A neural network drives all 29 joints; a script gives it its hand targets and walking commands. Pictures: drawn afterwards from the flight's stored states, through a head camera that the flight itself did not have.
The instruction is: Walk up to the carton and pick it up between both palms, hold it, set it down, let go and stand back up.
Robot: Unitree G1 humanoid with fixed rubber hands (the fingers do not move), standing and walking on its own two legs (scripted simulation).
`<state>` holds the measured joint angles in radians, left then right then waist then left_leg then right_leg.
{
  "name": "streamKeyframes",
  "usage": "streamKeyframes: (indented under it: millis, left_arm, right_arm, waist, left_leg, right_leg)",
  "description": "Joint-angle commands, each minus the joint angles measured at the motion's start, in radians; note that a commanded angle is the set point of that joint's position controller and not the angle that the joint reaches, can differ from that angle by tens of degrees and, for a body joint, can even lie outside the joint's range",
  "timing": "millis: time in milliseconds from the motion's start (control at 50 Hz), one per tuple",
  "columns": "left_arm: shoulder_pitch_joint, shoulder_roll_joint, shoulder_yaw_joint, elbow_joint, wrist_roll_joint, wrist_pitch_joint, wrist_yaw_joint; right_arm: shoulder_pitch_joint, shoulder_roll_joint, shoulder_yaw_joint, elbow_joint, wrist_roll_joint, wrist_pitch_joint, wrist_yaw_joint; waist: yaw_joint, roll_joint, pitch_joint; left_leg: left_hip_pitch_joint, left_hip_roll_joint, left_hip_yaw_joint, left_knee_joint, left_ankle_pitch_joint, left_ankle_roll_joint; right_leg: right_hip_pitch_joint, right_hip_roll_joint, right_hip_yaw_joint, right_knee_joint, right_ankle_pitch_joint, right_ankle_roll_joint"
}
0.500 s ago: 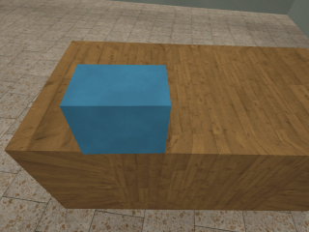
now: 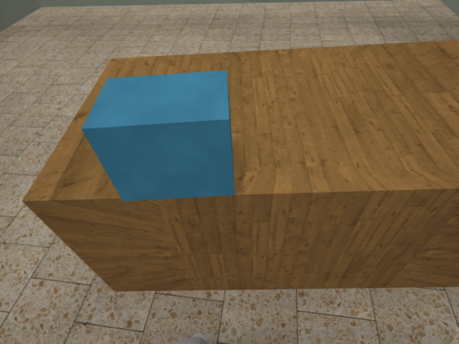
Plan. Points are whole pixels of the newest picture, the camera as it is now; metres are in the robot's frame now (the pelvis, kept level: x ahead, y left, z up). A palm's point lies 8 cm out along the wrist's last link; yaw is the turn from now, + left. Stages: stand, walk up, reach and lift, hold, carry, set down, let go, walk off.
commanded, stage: walk up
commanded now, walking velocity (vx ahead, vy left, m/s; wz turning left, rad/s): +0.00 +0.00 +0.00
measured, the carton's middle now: (172, 138) +0.57 +0.16 +0.03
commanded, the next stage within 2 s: none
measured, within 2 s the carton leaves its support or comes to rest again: neither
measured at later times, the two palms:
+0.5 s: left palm out of the picture -0.05 +0.18 -0.13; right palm out of the picture -0.05 -0.20 -0.13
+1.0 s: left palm out of the picture -0.06 +0.17 -0.13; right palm out of the picture -0.06 -0.21 -0.13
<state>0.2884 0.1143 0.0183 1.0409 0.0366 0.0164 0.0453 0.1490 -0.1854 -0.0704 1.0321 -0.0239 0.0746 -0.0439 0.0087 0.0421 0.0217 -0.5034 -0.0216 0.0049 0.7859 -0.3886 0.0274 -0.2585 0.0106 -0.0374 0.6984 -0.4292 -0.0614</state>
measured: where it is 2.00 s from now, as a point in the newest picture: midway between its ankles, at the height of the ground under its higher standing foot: outside the picture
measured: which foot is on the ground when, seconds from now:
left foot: up 0.00-0.20, down 0.22-1.00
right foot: down 0.00-1.00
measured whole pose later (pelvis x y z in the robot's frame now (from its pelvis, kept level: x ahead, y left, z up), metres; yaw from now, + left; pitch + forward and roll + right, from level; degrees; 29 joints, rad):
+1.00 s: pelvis -0.02 -0.02 +0.02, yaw +1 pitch -3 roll +0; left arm 0.30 0.08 0.00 1.18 0.00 -0.01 0.03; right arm 0.30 -0.07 0.01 1.21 -0.02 0.00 -0.05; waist 0.00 0.01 0.06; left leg -0.12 0.03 -0.02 0.43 -0.26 -0.03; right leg -0.12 0.09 -0.07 0.38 -0.22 -0.10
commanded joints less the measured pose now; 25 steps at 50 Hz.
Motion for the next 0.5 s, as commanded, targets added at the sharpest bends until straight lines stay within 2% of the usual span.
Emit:
streamKeyframes:
  millis: [0, 20, 80, 140, 160, 180, 200, 220, 240, 260, 280, 300, 380, 480]
  left_arm:
    - [-0.073, 0.159, 0.008, -0.074, -0.007, -0.038, 0.02]
    - [-0.075, 0.164, 0.012, -0.071, -0.018, -0.048, 0.017]
    - [0.028, 0.071, -0.017, -0.016, -0.018, -0.063, 0.003]
    - [0.089, 0.081, -0.012, 0.024, -0.004, -0.058, 0.006]
    - [0.106, 0.085, -0.009, 0.036, -0.004, -0.054, 0.006]
    - [0.101, 0.089, -0.005, 0.043, -0.012, -0.051, 0.004]
    - [0.102, 0.087, -0.001, 0.046, -0.02, -0.053, 0.0]
    - [0.139, 0.076, -0.002, 0.05, -0.026, -0.059, -0.004]
    - [0.183, 0.039, -0.002, 0.066, -0.042, -0.058, -0.007]
    - [0.14, 0.054, -0.006, 0.074, -0.038, -0.057, 0.0]
    - [0.087, 0.09, 0.004, 0.067, -0.036, -0.054, 0.002]
    - [0.084, 0.091, 0.008, 0.07, -0.035, -0.051, -0.001]
    - [0.103, 0.047, -0.001, 0.096, -0.023, -0.041, -0.007]
    - [0.094, 0.044, -0.001, 0.111, -0.027, -0.033, -0.004]
  right_arm:
    - [0.083, -0.048, -0.011, -0.006, 0.012, -0.01, 0.04]
    - [0.109, -0.029, -0.003, 0.016, 0.001, -0.01, 0.037]
    - [0.092, -0.018, 0.01, 0.029, 0.012, -0.024, 0.021]
    - [0.053, -0.013, 0.024, 0.033, 0.035, -0.041, 0.004]
    - [0.063, -0.015, 0.028, 0.04, 0.039, -0.046, -0.001]
    - [0.103, -0.006, 0.035, 0.06, 0.038, -0.054, -0.004]
    - [0.147, -0.013, 0.037, 0.087, 0.033, -0.063, -0.009]
    - [0.178, -0.045, 0.034, 0.101, 0.026, -0.07, -0.011]
    - [0.129, -0.049, 0.032, 0.114, 0.038, -0.068, -0.005]
    - [0.122, 0.002, 0.043, 0.119, 0.03, -0.067, 0.005]
    - [0.146, 0.047, 0.058, 0.127, 0.018, -0.073, 0.008]
    - [0.145, 0.036, 0.059, 0.13, 0.009, -0.075, 0.004]
    - [0.163, 0.014, 0.056, 0.149, 0.018, -0.075, -0.005]
    - [0.194, 0.034, 0.063, 0.163, 0.013, -0.075, -0.006]
  waist:
    - [-0.093, -0.155, 0.168]
    - [-0.089, -0.173, 0.147]
    - [-0.053, -0.151, 0.085]
    - [-0.007, -0.171, 0.053]
    - [-0.008, -0.169, 0.047]
    - [-0.03, -0.147, 0.038]
    - [-0.028, -0.119, 0.008]
    - [-0.005, -0.077, -0.04]
    - [0.038, 0.047, 0.02]
    - [0.004, 0.067, 0.04]
    - [-0.014, 0.031, 0.037]
    - [-0.004, 0.019, 0.039]
    - [0.008, -0.009, 0.093]
    - [0.006, -0.037, 0.133]
  left_leg:
    - [0.01, -0.007, -0.063, 0.135, 0.071, 0.009]
    - [0.056, 0.006, -0.056, 0.139, 0.086, 0.001]
    - [0.114, 0.035, -0.035, -0.002, 0.043, -0.025]
    - [0.184, 0.038, -0.02, -0.208, -0.028, -0.03]
    - [0.218, 0.044, -0.024, -0.315, 0.013, -0.029]
    - [0.304, 0.063, -0.033, -0.448, 0.168, -0.026]
    - [0.411, 0.088, -0.062, -0.457, 0.319, -0.022]
    - [0.511, 0.136, -0.104, -0.419, 0.423, -0.013]
    - [0.423, 0.111, -0.082, -0.361, 0.401, 0.003]
    - [0.355, 0.095, -0.077, -0.397, 0.327, -0.003]
    - [0.366, 0.105, -0.076, -0.437, 0.327, -0.007]
    - [0.38, 0.112, -0.079, -0.445, 0.324, -0.003]
    - [0.341, 0.108, -0.082, -0.462, 0.249, -0.002]
    - [0.312, 0.105, -0.078, -0.465, 0.219, -0.005]
  right_leg:
    - [-0.155, -0.211, 0.272, -0.537, 0.18, 0.006]
    - [-0.129, -0.206, 0.255, -0.518, 0.246, -0.006]
    - [0.046, -0.203, 0.223, -0.458, 0.503, -0.034]
    - [0.151, -0.217, 0.248, -0.4, 0.592, -0.076]
    - [0.173, -0.219, 0.259, -0.386, 0.615, -0.079]
    - [0.163, -0.212, 0.251, -0.366, 0.645, -0.066]
    - [0.129, -0.195, 0.241, -0.344, 0.679, -0.051]
    - [0.084, -0.171, 0.224, -0.346, 0.621, -0.032]
    - [0.084, -0.11, 0.169, -0.418, 0.55, -0.004]
    - [0.143, -0.108, 0.147, -0.408, 0.493, 0.002]
    - [0.156, -0.106, 0.146, -0.384, 0.453, -0.015]
    - [0.137, -0.098, 0.141, -0.386, 0.423, -0.022]
    - [0.106, -0.093, 0.14, -0.424, 0.276, -0.015]
    - [0.076, -0.09, 0.145, -0.445, 0.199, -0.009]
